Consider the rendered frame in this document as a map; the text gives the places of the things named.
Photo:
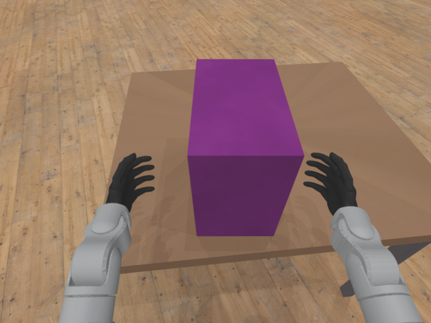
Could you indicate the robot left forearm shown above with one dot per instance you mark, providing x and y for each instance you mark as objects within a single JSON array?
[{"x": 95, "y": 267}]

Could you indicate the robot right forearm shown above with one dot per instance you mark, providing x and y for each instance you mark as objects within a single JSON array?
[{"x": 372, "y": 269}]

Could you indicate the carton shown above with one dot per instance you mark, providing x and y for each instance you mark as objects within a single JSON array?
[{"x": 244, "y": 152}]

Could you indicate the robot right hand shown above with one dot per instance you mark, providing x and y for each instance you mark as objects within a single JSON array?
[{"x": 338, "y": 189}]

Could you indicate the robot left hand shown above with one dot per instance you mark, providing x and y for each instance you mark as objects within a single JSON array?
[{"x": 122, "y": 189}]

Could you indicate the table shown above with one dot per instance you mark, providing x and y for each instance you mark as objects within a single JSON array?
[{"x": 332, "y": 112}]

